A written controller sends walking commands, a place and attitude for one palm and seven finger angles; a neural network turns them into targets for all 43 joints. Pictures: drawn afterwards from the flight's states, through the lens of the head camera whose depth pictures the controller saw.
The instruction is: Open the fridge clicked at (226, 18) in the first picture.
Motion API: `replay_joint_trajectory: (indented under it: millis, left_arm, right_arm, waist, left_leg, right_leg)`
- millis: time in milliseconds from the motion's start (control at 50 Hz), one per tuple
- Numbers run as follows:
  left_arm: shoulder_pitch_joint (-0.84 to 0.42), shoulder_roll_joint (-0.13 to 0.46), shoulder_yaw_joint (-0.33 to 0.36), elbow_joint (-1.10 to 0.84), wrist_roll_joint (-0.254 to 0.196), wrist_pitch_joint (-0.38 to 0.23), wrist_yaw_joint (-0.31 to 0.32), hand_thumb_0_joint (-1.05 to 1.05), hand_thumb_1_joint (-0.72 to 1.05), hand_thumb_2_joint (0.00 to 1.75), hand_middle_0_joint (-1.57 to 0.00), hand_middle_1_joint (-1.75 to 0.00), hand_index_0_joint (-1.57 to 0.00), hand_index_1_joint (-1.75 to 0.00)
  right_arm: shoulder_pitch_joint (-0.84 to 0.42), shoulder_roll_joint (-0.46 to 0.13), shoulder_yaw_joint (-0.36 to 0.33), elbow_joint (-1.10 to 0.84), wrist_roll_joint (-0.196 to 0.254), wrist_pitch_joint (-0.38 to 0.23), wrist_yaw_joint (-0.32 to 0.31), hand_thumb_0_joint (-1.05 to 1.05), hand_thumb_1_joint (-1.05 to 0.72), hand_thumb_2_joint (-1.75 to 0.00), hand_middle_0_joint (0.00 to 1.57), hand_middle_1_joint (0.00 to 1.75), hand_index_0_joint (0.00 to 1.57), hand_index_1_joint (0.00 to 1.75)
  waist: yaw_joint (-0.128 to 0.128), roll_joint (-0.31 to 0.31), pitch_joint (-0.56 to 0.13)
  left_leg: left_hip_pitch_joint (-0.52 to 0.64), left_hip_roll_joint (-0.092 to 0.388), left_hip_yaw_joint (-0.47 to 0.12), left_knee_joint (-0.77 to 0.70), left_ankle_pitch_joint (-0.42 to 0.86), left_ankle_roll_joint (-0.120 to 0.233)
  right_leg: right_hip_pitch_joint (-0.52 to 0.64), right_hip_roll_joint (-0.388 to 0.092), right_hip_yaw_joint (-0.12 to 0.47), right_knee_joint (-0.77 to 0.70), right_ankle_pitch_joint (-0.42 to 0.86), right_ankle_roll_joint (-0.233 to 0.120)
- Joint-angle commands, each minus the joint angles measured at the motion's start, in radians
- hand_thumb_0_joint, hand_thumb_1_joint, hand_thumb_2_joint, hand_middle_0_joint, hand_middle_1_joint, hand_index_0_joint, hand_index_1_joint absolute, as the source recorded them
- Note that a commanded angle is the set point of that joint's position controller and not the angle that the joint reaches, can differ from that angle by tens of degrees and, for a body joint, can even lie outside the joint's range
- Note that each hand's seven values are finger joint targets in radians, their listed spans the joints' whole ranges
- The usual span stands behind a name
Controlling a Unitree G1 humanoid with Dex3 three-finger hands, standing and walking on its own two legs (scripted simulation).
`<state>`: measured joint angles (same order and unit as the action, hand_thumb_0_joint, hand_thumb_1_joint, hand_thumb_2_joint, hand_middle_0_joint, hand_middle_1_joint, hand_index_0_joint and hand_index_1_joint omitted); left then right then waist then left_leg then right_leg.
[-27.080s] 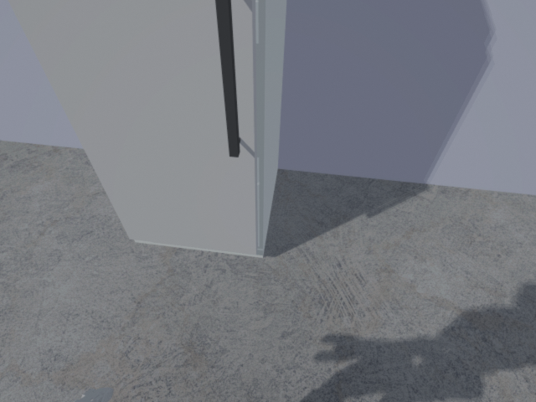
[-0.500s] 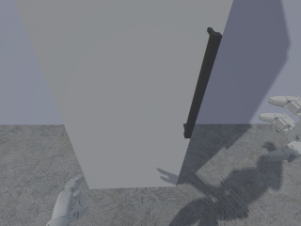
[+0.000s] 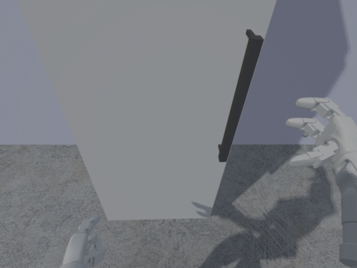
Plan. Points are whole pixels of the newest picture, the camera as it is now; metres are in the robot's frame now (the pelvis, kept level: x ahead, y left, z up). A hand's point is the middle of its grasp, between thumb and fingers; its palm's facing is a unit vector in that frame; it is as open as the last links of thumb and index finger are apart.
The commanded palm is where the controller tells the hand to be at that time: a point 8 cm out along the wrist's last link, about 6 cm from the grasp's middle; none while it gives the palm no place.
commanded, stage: move the hooked fingers beside the handle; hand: right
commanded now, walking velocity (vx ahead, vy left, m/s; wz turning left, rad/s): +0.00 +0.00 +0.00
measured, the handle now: (233, 107) +0.52 -0.14 +0.11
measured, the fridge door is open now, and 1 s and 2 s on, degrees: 0 0 0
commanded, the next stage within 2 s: feel for the door with the fingertips in 1.82 s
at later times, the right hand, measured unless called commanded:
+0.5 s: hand (287, 116) +0.40 -0.23 +0.18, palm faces +0.04 +1.00 -0.01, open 14.0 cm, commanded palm +0.38 -0.28 +0.19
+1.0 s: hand (274, 101) +0.46 -0.22 +0.18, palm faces +0.01 +1.00 +0.02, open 14.0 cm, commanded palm +0.44 -0.27 +0.18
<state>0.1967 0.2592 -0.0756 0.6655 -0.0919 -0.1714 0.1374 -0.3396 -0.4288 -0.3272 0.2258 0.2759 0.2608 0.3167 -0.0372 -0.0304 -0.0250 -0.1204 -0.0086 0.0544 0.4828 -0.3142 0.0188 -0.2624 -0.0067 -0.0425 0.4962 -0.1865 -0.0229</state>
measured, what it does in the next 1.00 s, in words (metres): stands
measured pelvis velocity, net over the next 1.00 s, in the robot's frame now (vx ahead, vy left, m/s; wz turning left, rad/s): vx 0.01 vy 0.00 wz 0.02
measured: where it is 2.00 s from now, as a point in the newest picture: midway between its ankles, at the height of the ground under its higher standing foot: outside the picture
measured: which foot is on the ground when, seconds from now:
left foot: down 0.00-1.00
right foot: down 0.00-1.00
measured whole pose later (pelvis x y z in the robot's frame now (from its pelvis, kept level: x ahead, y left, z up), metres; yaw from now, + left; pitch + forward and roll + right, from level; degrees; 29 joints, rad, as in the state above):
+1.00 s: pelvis +0.01 +0.00 -0.01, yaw +1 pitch +4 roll +1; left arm 0.32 0.28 -0.02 0.70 -0.08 -0.11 0.10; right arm -0.77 -0.50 -0.33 0.81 0.19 0.10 0.28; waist 0.07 -0.01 -0.06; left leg -0.27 -0.02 0.04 0.54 -0.34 0.02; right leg -0.42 -0.02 -0.06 0.57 -0.23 -0.03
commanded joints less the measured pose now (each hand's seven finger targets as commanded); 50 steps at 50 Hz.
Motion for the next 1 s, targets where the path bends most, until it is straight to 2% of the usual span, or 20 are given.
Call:
replay_joint_trajectory:
  millis: [0,60,100,180,220,300,380,420,440,520,580,620,660,720,740,800,840,920,940,980]
  left_arm:
    - [-0.124,0.147,0.059,-0.138,0.005,-0.053,0.009,0.0,0.9,0.9,-0.2,-0.3,-0.2,-0.3]
    - [-0.117,0.143,0.06,-0.133,0.001,-0.047,0.007,0.0,0.9,0.9,-0.2,-0.3,-0.2,-0.3]
    - [-0.109,0.15,0.064,-0.131,0.0,-0.042,0.006,0.0,0.9,0.9,-0.2,-0.3,-0.2,-0.3]
    - [-0.098,0.143,0.066,-0.134,0.005,-0.044,0.007,0.0,0.9,0.9,-0.2,-0.3,-0.2,-0.3]
    - [-0.078,0.153,0.073,-0.12,0.008,-0.043,0.008,0.0,0.9,0.9,-0.2,-0.3,-0.2,-0.3]
    - [-0.047,0.162,0.077,-0.102,0.004,-0.035,0.008,0.0,0.9,0.9,-0.2,-0.3,-0.2,-0.3]
    - [-0.028,0.162,0.082,-0.106,0.002,-0.025,0.003,0.0,0.9,0.9,-0.2,-0.3,-0.2,-0.3]
    - [-0.012,0.169,0.088,-0.105,0.002,-0.02,0.0,0.0,0.9,0.9,-0.2,-0.3,-0.2,-0.3]
    - [-0.006,0.166,0.087,-0.107,0.002,-0.018,0.0,0.0,0.9,0.9,-0.2,-0.3,-0.2,-0.3]
    - [0.023,0.177,0.095,-0.097,0.006,-0.016,-0.003,0.0,0.9,0.9,-0.2,-0.3,-0.2,-0.3]
    - [0.039,0.174,0.099,-0.097,0.005,-0.011,-0.005,0.0,0.9,0.9,-0.2,-0.3,-0.2,-0.3]
    - [0.053,0.178,0.102,-0.092,0.007,-0.007,-0.008,0.0,0.9,0.9,-0.2,-0.3,-0.2,-0.3]
    - [0.062,0.177,0.103,-0.09,0.004,-0.002,-0.01,0.0,0.9,0.9,-0.2,-0.3,-0.2,-0.3]
    - [0.074,0.183,0.108,-0.094,0.004,0.004,-0.014,0.0,0.9,0.9,-0.2,-0.3,-0.2,-0.3]
    - [0.072,0.178,0.105,-0.095,0.003,0.005,-0.016,0.0,0.9,0.9,-0.2,-0.3,-0.2,-0.3]
    - [0.098,0.19,0.113,-0.087,0.01,0.011,-0.018,0.0,0.9,0.9,-0.2,-0.3,-0.2,-0.3]
    - [0.096,0.178,0.11,-0.09,0.009,0.012,-0.019,0.0,0.9,0.9,-0.2,-0.3,-0.2,-0.3]
    - [0.124,0.189,0.114,-0.068,0.016,0.018,-0.022,0.0,0.9,0.9,-0.2,-0.3,-0.2,-0.3]
    - [0.127,0.184,0.111,-0.07,0.015,0.021,-0.023,0.0,0.9,0.9,-0.2,-0.3,-0.2,-0.3]
    - [0.142,0.187,0.111,-0.058,0.019,0.024,-0.024,0.0,0.9,0.9,-0.2,-0.3,-0.2,-0.3]
  right_arm:
    - [-0.39,-0.281,-0.103,-0.133,0.019,-0.08,0.003,0.0,0.5,-0.3,0.3,1.2,0.3,1.2]
    - [-0.447,-0.25,-0.066,-0.071,0.004,-0.062,-0.008,0.0,0.5,-0.3,0.3,1.2,0.3,1.2]
    - [-0.47,-0.277,-0.075,-0.062,-0.006,-0.064,-0.018,0.0,0.5,-0.3,0.3,1.2,0.3,1.2]
    - [-0.577,-0.248,-0.037,-0.099,-0.009,-0.11,-0.025,0.0,0.5,-0.3,0.3,1.2,0.3,1.2]
    - [-0.583,-0.31,-0.091,-0.06,-0.005,-0.134,-0.025,0.0,0.5,-0.3,0.3,1.2,0.3,1.2]
    - [-0.595,-0.325,-0.095,0.073,-0.011,-0.138,-0.014,0.0,0.5,-0.3,0.3,1.2,0.3,1.2]
    - [-0.63,-0.316,-0.07,0.141,-0.029,-0.128,-0.007,0.0,0.5,-0.3,0.3,1.2,0.3,1.2]
    - [-0.643,-0.357,-0.097,0.154,-0.031,-0.14,-0.003,0.0,0.5,-0.3,0.3,1.2,0.3,1.2]
    - [-0.672,-0.328,-0.067,0.157,-0.03,-0.146,0.001,0.0,0.5,-0.3,0.3,1.2,0.3,1.2]
    - [-0.748,-0.394,-0.112,0.169,-0.027,-0.192,0.008,0.0,0.5,-0.3,0.3,1.2,0.3,1.2]
    - [-0.74,-0.382,-0.107,0.197,-0.033,-0.21,0.009,0.0,0.5,-0.3,0.3,1.2,0.3,1.2]
    - [-0.734,-0.393,-0.114,0.231,-0.04,-0.21,0.004,0.0,0.5,-0.3,0.3,1.2,0.3,1.2]
    - [-0.749,-0.353,-0.077,0.266,-0.042,-0.201,0.007,0.0,0.5,-0.3,0.3,1.2,0.3,1.2]
    - [-0.768,-0.367,-0.08,0.27,-0.05,-0.196,0.003,0.0,0.5,-0.3,0.3,1.2,0.3,1.2]
    - [-0.798,-0.324,-0.038,0.273,-0.051,-0.193,0.003,0.0,0.5,-0.3,0.3,1.2,0.3,1.2]
    - [-0.812,-0.377,-0.087,0.282,-0.053,-0.207,-0.009,0.0,0.5,-0.3,0.3,1.2,0.3,1.2]
    - [-0.859,-0.316,-0.035,0.28,-0.054,-0.214,-0.013,0.0,0.5,-0.3,0.3,1.2,0.3,1.2]
    - [-0.926,-0.376,-0.074,0.342,-0.075,-0.234,-0.038,0.0,0.5,-0.3,0.3,1.2,0.3,1.2]
    - [-0.927,-0.338,-0.044,0.369,-0.078,-0.233,-0.04,0.0,0.5,-0.3,0.3,1.2,0.3,1.2]
    - [-0.985,-0.34,-0.038,0.414,-0.089,-0.24,-0.048,0.0,0.5,-0.3,0.3,1.2,0.3,1.2]
  waist:
    - [0.011,0.02,-0.195]
    - [0.022,0.005,-0.156]
    - [0.023,-0.015,-0.177]
    - [0.043,-0.051,-0.224]
    - [0.042,-0.016,-0.242]
    - [0.051,0.024,-0.209]
    - [0.055,-0.025,-0.222]
    - [0.056,-0.017,-0.25]
    - [0.068,-0.005,-0.251]
    - [0.074,0.004,-0.291]
    - [0.072,-0.031,-0.302]
    - [0.072,-0.013,-0.305]
    - [0.084,-0.018,-0.283]
    - [0.084,-0.019,-0.3]
    - [0.094,-0.044,-0.288]
    - [0.089,-0.009,-0.32]
    - [0.105,-0.024,-0.312]
    - [0.113,-0.027,-0.314]
    - [0.119,-0.021,-0.304]
    - [0.132,-0.032,-0.295]
  left_leg:
    - [-0.139,-0.011,-0.03,-0.091,0.186,-0.002]
    - [-0.175,-0.008,-0.033,-0.1,0.139,-0.005]
    - [-0.168,-0.006,-0.044,-0.1,0.144,-0.003]
    - [-0.169,-0.009,-0.046,-0.094,0.178,-0.001]
    - [-0.15,-0.007,-0.053,-0.09,0.21,-0.005]
    - [-0.17,-0.004,-0.063,-0.089,0.202,-0.016]
    - [-0.183,0.0,-0.069,-0.079,0.221,-0.015]
    - [-0.164,0.002,-0.073,-0.071,0.258,-0.018]
    - [-0.172,-0.001,-0.07,-0.066,0.27,-0.018]
    - [-0.16,0.001,-0.083,-0.052,0.317,-0.023]
    - [-0.169,-0.007,-0.072,-0.042,0.313,-0.016]
    - [-0.166,-0.005,-0.073,-0.036,0.335,-0.02]
    - [-0.194,-0.01,-0.067,-0.036,0.323,-0.017]
    - [-0.198,-0.012,-0.063,-0.033,0.327,-0.015]
    - [-0.217,-0.014,-0.061,-0.033,0.317,-0.012]
    - [-0.204,-0.02,-0.054,-0.023,0.333,-0.007]
    - [-0.228,-0.023,-0.051,-0.024,0.323,-0.007]
    - [-0.254,-0.025,-0.046,-0.024,0.278,-0.003]
    - [-0.266,-0.026,-0.045,-0.023,0.265,-0.003]
    - [-0.289,-0.027,-0.04,-0.021,0.243,-0.002]
  right_leg:
    - [0.215,-0.004,0.066,-0.046,0.096,-0.006]
    - [0.187,-0.002,0.067,-0.056,0.051,-0.005]
    - [0.193,-0.003,0.061,-0.044,0.061,-0.007]
    - [0.23,-0.001,0.063,-0.038,0.088,-0.006]
    - [0.217,-0.004,0.057,-0.028,0.107,-0.011]
    - [0.167,-0.002,0.046,-0.019,0.083,-0.013]
    - [0.152,0.001,0.046,-0.01,0.088,-0.011]
    - [0.143,-0.001,0.045,0.002,0.11,-0.012]
    - [0.149,0.0,0.046,0.004,0.116,-0.014]
    - [0.142,-0.001,0.049,0.022,0.136,-0.016]
    - [0.151,-0.001,0.046,0.025,0.144,-0.013]
    - [0.138,-0.002,0.045,0.033,0.155,-0.017]
    - [0.139,-0.003,0.045,0.033,0.153,-0.016]
    - [0.146,-0.005,0.047,0.039,0.168,-0.018]
    - [0.153,-0.004,0.049,0.038,0.166,-0.017]
    - [0.162,-0.01,0.054,0.047,0.197,-0.017]
    - [0.176,-0.009,0.056,0.045,0.195,-0.017]
    - [0.168,-0.016,0.067,0.046,0.176,-0.013]
    - [0.167,-0.014,0.068,0.045,0.168,-0.013]
    - [0.162,-0.016,0.074,0.046,0.156,-0.009]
